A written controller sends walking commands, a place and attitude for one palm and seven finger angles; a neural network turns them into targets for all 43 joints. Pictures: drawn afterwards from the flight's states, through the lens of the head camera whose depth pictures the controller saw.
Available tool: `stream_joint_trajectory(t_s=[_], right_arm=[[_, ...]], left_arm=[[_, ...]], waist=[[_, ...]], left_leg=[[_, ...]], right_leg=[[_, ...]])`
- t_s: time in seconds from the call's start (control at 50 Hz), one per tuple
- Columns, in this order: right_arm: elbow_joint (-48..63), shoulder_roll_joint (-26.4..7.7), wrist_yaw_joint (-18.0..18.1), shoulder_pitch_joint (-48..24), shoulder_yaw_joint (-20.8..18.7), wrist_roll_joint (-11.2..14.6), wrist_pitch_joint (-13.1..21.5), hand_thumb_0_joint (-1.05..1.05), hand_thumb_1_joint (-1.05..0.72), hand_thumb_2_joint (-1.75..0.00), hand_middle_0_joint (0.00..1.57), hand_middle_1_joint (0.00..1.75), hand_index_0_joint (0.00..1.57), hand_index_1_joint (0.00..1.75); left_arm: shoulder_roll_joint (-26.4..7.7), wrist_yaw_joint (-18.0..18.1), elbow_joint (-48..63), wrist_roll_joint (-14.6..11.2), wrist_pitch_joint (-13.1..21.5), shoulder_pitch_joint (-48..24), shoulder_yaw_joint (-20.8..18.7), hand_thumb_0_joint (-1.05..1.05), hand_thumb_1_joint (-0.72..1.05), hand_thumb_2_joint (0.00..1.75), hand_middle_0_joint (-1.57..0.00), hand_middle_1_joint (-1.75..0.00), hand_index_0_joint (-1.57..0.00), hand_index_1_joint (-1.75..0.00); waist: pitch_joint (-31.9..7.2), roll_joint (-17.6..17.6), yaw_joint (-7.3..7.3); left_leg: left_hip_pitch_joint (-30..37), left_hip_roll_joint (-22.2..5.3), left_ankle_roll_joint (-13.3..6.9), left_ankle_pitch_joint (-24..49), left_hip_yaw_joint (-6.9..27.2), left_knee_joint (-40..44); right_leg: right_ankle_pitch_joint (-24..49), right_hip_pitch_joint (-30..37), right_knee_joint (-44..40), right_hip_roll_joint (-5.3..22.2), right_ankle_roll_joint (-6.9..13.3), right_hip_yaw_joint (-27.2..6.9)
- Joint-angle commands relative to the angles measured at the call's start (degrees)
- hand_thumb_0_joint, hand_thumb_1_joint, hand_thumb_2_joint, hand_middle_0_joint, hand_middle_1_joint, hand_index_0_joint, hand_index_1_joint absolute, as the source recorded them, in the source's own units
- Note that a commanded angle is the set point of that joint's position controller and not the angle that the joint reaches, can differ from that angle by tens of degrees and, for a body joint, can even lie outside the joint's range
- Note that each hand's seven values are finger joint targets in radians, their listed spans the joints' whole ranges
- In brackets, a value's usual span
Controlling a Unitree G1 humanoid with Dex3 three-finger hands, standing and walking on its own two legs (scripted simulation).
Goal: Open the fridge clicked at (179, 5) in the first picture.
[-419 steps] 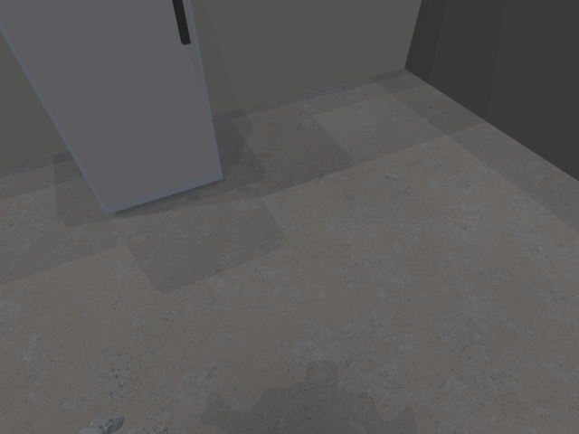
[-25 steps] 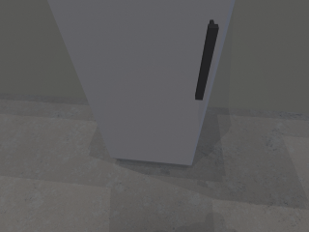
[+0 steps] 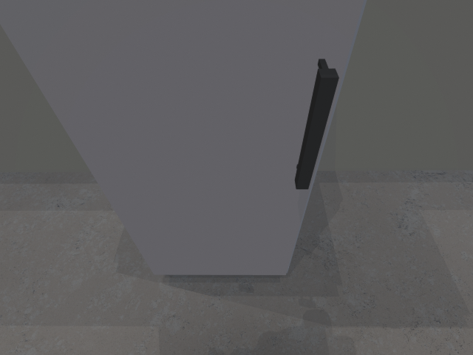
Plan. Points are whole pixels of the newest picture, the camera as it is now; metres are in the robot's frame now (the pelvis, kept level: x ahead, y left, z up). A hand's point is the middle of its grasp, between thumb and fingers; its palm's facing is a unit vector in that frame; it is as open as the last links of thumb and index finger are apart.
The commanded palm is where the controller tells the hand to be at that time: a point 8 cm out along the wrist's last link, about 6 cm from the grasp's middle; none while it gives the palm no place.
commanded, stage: come to a stop and stand still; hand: right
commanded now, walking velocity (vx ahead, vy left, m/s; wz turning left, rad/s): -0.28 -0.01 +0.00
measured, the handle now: (310, 132) +0.50 -0.11 +0.11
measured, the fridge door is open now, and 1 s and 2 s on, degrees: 0 0 0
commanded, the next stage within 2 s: none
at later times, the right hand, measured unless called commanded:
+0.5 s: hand out of the picture +0.04 -0.16 -0.16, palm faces +0.05 +0.96 -0.29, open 7.4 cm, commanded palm none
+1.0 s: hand out of the picture -0.02 -0.18 -0.17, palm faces +0.07 +0.98 -0.19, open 7.4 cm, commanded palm none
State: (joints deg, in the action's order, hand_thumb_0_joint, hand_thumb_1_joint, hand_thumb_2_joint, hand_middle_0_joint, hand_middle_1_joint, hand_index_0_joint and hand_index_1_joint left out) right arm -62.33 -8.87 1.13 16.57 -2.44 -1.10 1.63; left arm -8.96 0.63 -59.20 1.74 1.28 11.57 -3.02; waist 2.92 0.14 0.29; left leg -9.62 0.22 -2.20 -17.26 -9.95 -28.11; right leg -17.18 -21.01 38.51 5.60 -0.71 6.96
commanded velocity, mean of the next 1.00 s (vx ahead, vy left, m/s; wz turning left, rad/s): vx -0.02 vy -0.04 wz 0.00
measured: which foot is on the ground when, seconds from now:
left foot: down 0.00-0.16, up 0.18-0.38, down 0.40-1.00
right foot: up 0.00-0.00, down 0.02-0.40, up 0.42-0.76, down 0.78-1.00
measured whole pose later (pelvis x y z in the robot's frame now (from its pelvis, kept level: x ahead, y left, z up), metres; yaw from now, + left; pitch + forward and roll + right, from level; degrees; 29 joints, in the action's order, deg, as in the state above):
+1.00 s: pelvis -0.02 +0.00 +0.01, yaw +0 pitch -1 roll +0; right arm -64.1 -10.4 1.5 15.9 -1.6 -0.9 -1.3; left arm -5.6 1.3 -63.5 1.2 -0.1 19.4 -0.1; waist 0.3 2.1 -1.1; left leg -13.6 -5.2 2.4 -8.5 -4.7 -23.9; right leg -16.1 -6.4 23.7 -0.5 1.5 4.6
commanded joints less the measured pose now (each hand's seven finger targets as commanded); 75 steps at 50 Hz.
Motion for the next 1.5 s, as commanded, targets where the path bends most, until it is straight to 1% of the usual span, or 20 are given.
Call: stream_joint_trajectory(t_s=[0.0, 0.02, 0.06, 0.16, 0.24, 0.3, 0.34, 0.36, 0.38, 0.42, 0.5, 0.62, 0.7, 0.74, 0.8, 1.04, 1.36, 1.4, 1.44, 1.48], right_arm=[[1.7, -1.9, 0.2, 4.0, 0.4, 0.3, 0.2, 0.0, -0.9, -0.9, 0.2, 0.3, 0.2, 0.3], [1.6, -1.1, 0.6, 5.4, 0.7, 0.3, -0.2, 0.0, -0.9, -0.9, 0.2, 0.3, 0.2, 0.3], [0.6, -3.2, 1.1, 6.1, 0.6, 0.4, -1.2, 0.0, -0.9, -0.9, 0.2, 0.3, 0.2, 0.3], [3.7, -5.0, 1.3, 5.4, -0.8, -0.1, -2.7, 0.0, -0.9, -0.9, 0.2, 0.3, 0.2, 0.3], [6.3, -3.0, 1.2, 3.9, -1.8, -0.3, -3.2, 0.0, -0.9, -0.9, 0.2, 0.3, 0.2, 0.3], [6.5, -2.1, 0.9, 7.0, -1.9, -0.6, -3.0, 0.0, -0.9, -0.9, 0.2, 0.3, 0.2, 0.3], [5.6, -3.8, 0.9, 9.4, -1.9, -0.9, -2.4, 0.0, -0.9, -0.9, 0.2, 0.3, 0.2, 0.3], [6.3, -8.0, 1.3, 7.4, -2.1, -1.3, -1.8, 0.0, -0.9, -0.9, 0.2, 0.3, 0.2, 0.3], [7.7, -11.2, 1.1, 4.5, -2.0, -1.1, -1.7, 0.0, -0.9, -0.9, 0.2, 0.3, 0.2, 0.3], [9.0, -11.5, 1.2, -0.4, -2.2, -1.0, -1.6, 0.0, -0.9, -0.9, 0.2, 0.3, 0.2, 0.3], [9.3, -11.1, 0.9, -3.2, -2.3, -0.8, -1.2, 0.0, -0.9, -0.9, 0.2, 0.3, 0.2, 0.3], [7.2, -12.6, 0.7, 1.2, -3.1, -0.7, -1.2, 0.0, -0.9, -0.9, 0.2, 0.3, 0.2, 0.3], [6.4, -11.5, 0.7, -1.5, -2.9, -0.3, -1.6, 0.0, -0.9, -0.9, 0.2, 0.3, 0.2, 0.3], [6.3, -8.9, 0.6, -3.3, -2.0, 0.3, -1.9, 0.0, -0.9, -0.9, 0.2, 0.3, 0.2, 0.3], [5.4, -5.1, 0.3, -4.2, -0.8, 0.0, -2.4, 0.0, -0.9, -0.9, 0.2, 0.3, 0.2, 0.3], [-1.3, -3.6, 0.9, 3.3, 1.2, 0.0, -1.5, 0.0, -0.9, -0.9, 0.2, 0.3, 0.2, 0.3], [-2.5, -2.9, 1.2, 4.5, 1.1, 0.1, -0.9, 0.0, -0.9, -0.9, 0.2, 0.3, 0.2, 0.3], [-3.1, -6.0, 3.0, 6.9, 1.7, -0.2, 0.8, 0.0, -0.9, -0.9, 0.2, 0.3, 0.2, 0.3], [-1.2, -4.4, 2.2, 5.4, 1.8, 0.3, 0.5, 0.0, -0.9, -0.9, 0.2, 0.3, 0.2, 0.3], [-0.5, -3.7, 1.7, 3.5, 2.2, 0.2, 0.0, 0.0, -0.9, -0.9, 0.2, 0.3, 0.2, 0.3]], left_arm=[[-4.2, 0.7, -1.9, -0.4, 1.0, 9.4, 0.4, 0.0, 0.9, 0.9, -0.2, -0.3, -0.2, -0.3], [-6.5, 1.0, -1.7, -0.5, 0.6, 7.9, 0.4, 0.0, 0.9, 0.9, -0.2, -0.3, -0.2, -0.3], [-6.4, 2.0, -1.5, -1.1, 0.1, 4.0, 0.6, 0.0, 0.9, 0.9, -0.2, -0.3, -0.2, -0.3], [-10.1, 3.1, -0.3, -1.1, -1.2, 5.3, -1.9, 0.0, 0.9, 0.9, -0.2, -0.3, -0.2, -0.3], [-10.5, 2.9, 2.1, -0.4, -2.0, 1.0, -3.2, 0.0, 0.9, 0.9, -0.2, -0.3, -0.2, -0.3], [-9.7, 1.9, 3.8, -0.2, -2.1, -3.2, -3.0, 0.0, 0.9, 0.9, -0.2, -0.3, -0.2, -0.3], [-7.5, 0.9, 4.1, -0.6, -2.5, -4.0, -2.5, 0.0, 0.9, 0.9, -0.2, -0.3, -0.2, -0.3], [-3.5, 0.4, 4.7, -1.1, -2.8, -2.6, -1.8, 0.0, 0.9, 0.9, -0.2, -0.3, -0.2, -0.3], [-2.3, 0.0, 5.4, -1.1, -3.7, -2.6, -1.4, 0.0, 0.9, 0.9, -0.2, -0.3, -0.2, -0.3], [-3.0, -0.4, 4.8, -0.7, -4.7, -3.2, -1.4, 0.0, 0.9, 0.9, -0.2, -0.3, -0.2, -0.3], [-5.2, -1.0, 1.8, -0.5, -3.6, 1.8, -1.2, 0.0, 0.9, 0.9, -0.2, -0.3, -0.2, -0.3], [-4.6, -0.6, 2.5, -0.5, -2.6, 2.7, -0.3, 0.0, 0.9, 0.9, -0.2, -0.3, -0.2, -0.3], [-3.2, -0.1, 0.4, -0.6, -2.1, 9.4, 0.3, 0.0, 0.9, 0.9, -0.2, -0.3, -0.2, -0.3], [-4.3, 0.3, -1.3, -0.4, -1.5, 13.1, 0.4, 0.0, 0.9, 0.9, -0.2, -0.3, -0.2, -0.3], [-7.1, 0.6, -0.6, -0.3, -0.9, 8.5, 0.6, 0.0, 0.9, 0.9, -0.2, -0.3, -0.2, -0.3], [-3.7, 1.4, -3.7, -1.0, -0.1, 11.0, 1.7, 0.0, 0.9, 0.9, -0.2, -0.3, -0.2, -0.3], [-2.7, 1.9, -5.3, -1.1, 0.6, 12.0, 1.7, 0.0, 0.9, 0.9, -0.2, -0.3, -0.2, -0.3], [-4.4, 1.3, 0.4, -1.6, 1.6, 8.0, 2.4, 0.0, 0.9, 0.9, -0.2, -0.3, -0.2, -0.3], [-3.8, 1.8, -0.2, -1.2, 2.1, 13.2, 1.8, 0.0, 0.9, 0.9, -0.2, -0.3, -0.2, -0.3], [-4.2, 2.0, 0.6, -1.3, 1.3, 11.3, 1.6, 0.0, 0.9, 0.9, -0.2, -0.3, -0.2, -0.3]], waist=[[-2.4, -7.4, 1.23], [-2.3, -9.2, 0.16], [-1.0, -14.7, -0.47], [-5.8, -10.1, 1.39], [-9.0, -6.5, 0.46], [-9.0, -6.5, -1.94], [-7.2, -1.3, -3.32], [-4.0, 11.9, -2.15], [-1.9, 15.7, -2.16], [1.5, 13.6, -1.69], [1.7, 7.8, -1.03], [-0.9, 6.9, -3.89], [-3.2, 7.9, -1.47], [-2.8, 2.1, 0.08], [0.0, -11.4, -1.65], [3.3, -0.4, -1.17], [1.7, -0.6, -0.58], [0.4, -4.0, -0.52], [-10.9, -6.4, 0.21], [-5.5, -2.8, 0.04]], left_leg=[[-7.9, -6.3, 0.8, 11.0, 6.2, 0.7], [-5.2, -5.6, 2.6, 3.6, 5.2, 2.1], [-3.0, -4.8, 3.6, 0.8, 4.7, -0.9], [-13.9, -3.3, 3.6, -9.9, 6.9, -13.8], [-15.3, -3.1, 3.0, -12.4, 10.2, -22.1], [-6.4, -3.0, 2.8, -4.0, 7.3, -12.2], [0.9, -4.3, 3.4, 9.4, 7.3, 1.3], [-0.6, -13.2, 0.8, 13.6, 18.9, 8.8], [-7.2, -21.2, -4.7, 9.1, 25.3, 14.1], [-15.2, -20.6, -7.0, -10.4, 28.6, 18.6], [-8.5, -17.5, -5.7, -6.1, 21.7, 16.6], [1.0, -19.2, -7.3, 2.5, 22.2, 15.0], [-1.9, -16.1, -4.9, 0.7, 18.5, 13.0], [-8.9, -11.3, -0.8, -4.1, 13.6, 9.0], [-1.5, -5.9, 3.7, 2.5, 5.6, 3.3], [-0.5, -7.4, 3.4, 11.1, 8.0, 6.0], [-0.3, -7.6, 2.6, 15.7, 8.7, 5.1], [1.0, -9.9, 1.0, 38.1, 8.7, -0.8], [4.6, -8.8, 0.2, 27.7, 8.3, -5.7], [0.5, -7.4, 0.5, 17.9, 7.5, -2.7]], right_leg=[[27.6, 17.3, -14.1, 7.1, 2.1, -8.4], [36.2, 14.5, -14.0, 11.4, 4.8, -10.6], [44.8, 13.4, -16.9, 11.5, 6.5, -11.1], [66.7, 26.6, -14.3, 15.9, 11.3, -12.7], [54.9, 22.6, -13.7, 17.0, 12.5, -10.3], [38.0, 13.0, -13.3, 13.3, 9.1, -6.3], [14.6, 4.7, -8.5, 7.2, 4.4, -3.3], [-2.7, -1.0, -1.4, -0.4, 0.7, 0.7], [-13.3, -1.1, 5.4, -3.5, -0.4, -1.6], [-11.8, -0.7, 14.2, -2.4, 0.4, -6.8], [-5.1, -2.5, 13.4, -2.1, -0.6, -6.0], [-7.6, -1.8, 2.3, -2.9, -1.2, -4.8], [-2.5, 8.2, -10.8, -3.9, -0.9, -3.2], [1.8, 15.7, -18.9, -1.2, 0.5, -6.0], [-2.2, 2.2, -27.1, 5.8, 3.2, -14.0], [5.7, 6.0, -24.2, 2.1, 1.7, -8.6], [13.9, 10.1, -21.0, 1.5, 1.6, -6.3], [32.5, 7.0, -10.5, 0.0, 0.1, -5.3], [32.1, 11.0, -11.3, 1.2, 0.7, -7.2], [24.9, 9.8, -13.1, 1.4, 1.6, -7.5]])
